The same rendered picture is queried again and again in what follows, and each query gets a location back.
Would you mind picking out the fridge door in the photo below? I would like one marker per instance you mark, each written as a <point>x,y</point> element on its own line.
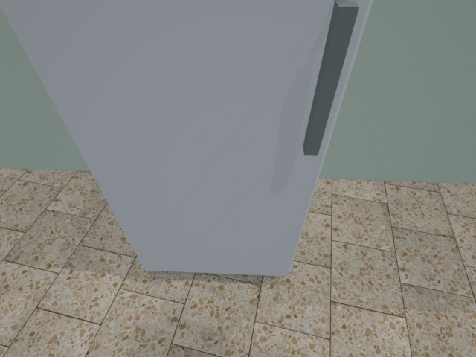
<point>191,116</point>

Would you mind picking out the handle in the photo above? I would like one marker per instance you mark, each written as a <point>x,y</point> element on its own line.
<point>338,38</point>

